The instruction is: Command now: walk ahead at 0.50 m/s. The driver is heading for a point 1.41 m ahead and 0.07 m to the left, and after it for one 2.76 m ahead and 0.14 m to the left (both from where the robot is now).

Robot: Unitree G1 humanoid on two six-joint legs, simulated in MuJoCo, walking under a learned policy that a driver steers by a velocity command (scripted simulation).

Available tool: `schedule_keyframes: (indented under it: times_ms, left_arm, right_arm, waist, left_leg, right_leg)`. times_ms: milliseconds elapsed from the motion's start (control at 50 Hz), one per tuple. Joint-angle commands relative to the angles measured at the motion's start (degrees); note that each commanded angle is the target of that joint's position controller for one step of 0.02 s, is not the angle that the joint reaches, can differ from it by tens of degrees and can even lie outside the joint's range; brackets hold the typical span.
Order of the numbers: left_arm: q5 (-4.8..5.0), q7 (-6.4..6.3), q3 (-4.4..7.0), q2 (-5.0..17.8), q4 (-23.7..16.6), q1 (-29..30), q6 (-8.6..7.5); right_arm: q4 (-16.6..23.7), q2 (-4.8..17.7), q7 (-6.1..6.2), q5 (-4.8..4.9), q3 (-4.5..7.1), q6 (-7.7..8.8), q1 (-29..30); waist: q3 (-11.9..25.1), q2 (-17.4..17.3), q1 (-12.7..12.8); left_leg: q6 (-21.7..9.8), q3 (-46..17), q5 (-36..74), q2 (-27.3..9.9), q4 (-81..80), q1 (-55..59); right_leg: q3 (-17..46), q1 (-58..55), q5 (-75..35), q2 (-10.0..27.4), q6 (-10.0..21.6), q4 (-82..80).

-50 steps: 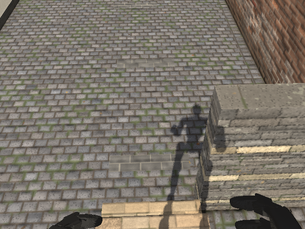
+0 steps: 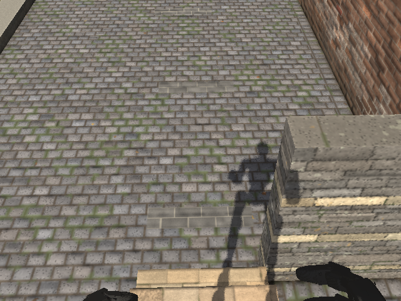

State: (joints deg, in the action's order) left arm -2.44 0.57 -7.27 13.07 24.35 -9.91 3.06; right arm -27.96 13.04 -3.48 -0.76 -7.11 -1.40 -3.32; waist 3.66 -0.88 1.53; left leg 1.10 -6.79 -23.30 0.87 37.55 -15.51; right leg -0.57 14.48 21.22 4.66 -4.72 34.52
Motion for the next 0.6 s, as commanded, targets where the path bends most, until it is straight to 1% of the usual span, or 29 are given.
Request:
schedule_keyframes:
  times_ms: [20,100,120,160,180,200,280,520,600]
  left_arm:
    - [0.05,-0.11,1.61,4.44,-5.78,4.63,-1.13]
    - [0.03,-0.13,1.61,4.37,-5.56,4.36,-1.16]
    - [0.05,-0.20,1.75,4.73,-5.54,4.21,-1.08]
    - [-0.06,-0.27,1.71,4.49,-5.43,4.09,-1.01]
    - [0.00,-0.38,1.88,4.64,-5.30,3.36,-1.04]
    - [0.04,-0.43,1.88,4.54,-5.42,3.48,-1.02]
    - [0.05,-0.57,1.94,4.32,-5.72,3.38,-0.91]
    - [0.03,-0.77,2.00,4.11,-5.90,2.64,-0.77]
    - [0.01,-0.65,2.04,3.84,-5.61,2.10,-0.76]
  right_arm:
    - [5.93,4.42,0.10,0.03,1.65,1.14,7.15]
    - [5.63,4.35,0.13,-0.02,1.65,1.14,6.98]
    - [5.58,4.75,0.13,-0.05,1.77,1.14,6.70]
    - [5.49,4.56,0.20,-0.11,1.71,1.12,6.59]
    - [5.13,4.18,0.07,0.24,1.68,1.09,6.10]
    - [5.07,4.22,0.01,0.27,1.70,1.09,6.18]
    - [4.80,4.07,-0.06,0.11,1.70,1.11,6.37]
    - [4.06,3.87,-0.01,0.03,1.63,1.07,6.10]
    - [3.80,3.81,-0.14,-0.04,1.67,0.96,6.04]
  waist:
    - [3.64,0.00,0.00]
    - [3.84,-0.02,-0.02]
    - [4.05,-0.17,-0.10]
    - [4.44,-0.16,-0.11]
    - [4.26,0.53,-0.23]
    - [3.89,0.43,-0.21]
    - [3.96,-0.19,-0.18]
    - [3.82,0.00,-0.19]
    - [3.66,0.20,-0.19]
  left_leg:
    - [-2.32,-7.31,23.94,-5.33,-4.72,2.45]
    - [-2.29,-7.32,24.74,-5.34,-4.80,2.84]
    - [-2.10,-7.01,25.93,-5.09,-4.49,2.84]
    - [-2.02,-6.93,26.77,-5.10,-4.40,3.11]
    - [-2.13,-6.96,25.88,-5.05,-4.42,3.19]
    - [-2.15,-6.93,25.64,-5.01,-4.48,2.99]
    - [-2.21,-6.90,25.84,-4.96,-4.55,2.81]
    - [-2.23,-7.01,26.03,-4.88,-4.58,2.87]
    - [-2.07,-7.03,26.02,-4.98,-4.77,2.66]
  right_leg:
    - [5.24,-0.18,-12.72,3.49,3.06,-4.70]
    - [5.26,-0.52,-13.46,3.49,3.05,-4.81]
    - [5.03,-0.53,-14.44,3.11,3.16,-4.71]
    - [4.91,-0.83,-15.08,3.13,3.13,-4.63]
    - [4.83,-0.59,-14.26,3.13,3.18,-4.83]
    - [4.81,-0.46,-14.11,3.07,3.22,-4.86]
    - [4.76,-0.60,-13.83,2.99,3.20,-4.80]
    - [4.73,-0.59,-13.97,2.92,3.19,-4.79]
    - [4.99,-0.90,-14.30,2.90,3.26,-4.92]
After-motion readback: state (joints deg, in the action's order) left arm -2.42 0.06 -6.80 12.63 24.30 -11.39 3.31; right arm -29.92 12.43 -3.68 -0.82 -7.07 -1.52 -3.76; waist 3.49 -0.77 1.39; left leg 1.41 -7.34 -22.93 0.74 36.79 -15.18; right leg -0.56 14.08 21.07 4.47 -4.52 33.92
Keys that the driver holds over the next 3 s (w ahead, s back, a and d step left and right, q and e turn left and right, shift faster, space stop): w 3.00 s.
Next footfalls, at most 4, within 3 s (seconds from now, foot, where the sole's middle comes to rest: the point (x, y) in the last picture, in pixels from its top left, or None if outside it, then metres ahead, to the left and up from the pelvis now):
none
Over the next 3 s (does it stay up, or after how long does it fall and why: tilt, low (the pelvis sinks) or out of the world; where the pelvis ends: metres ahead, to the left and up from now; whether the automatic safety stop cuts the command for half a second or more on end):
stays up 0.00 -0.01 0.01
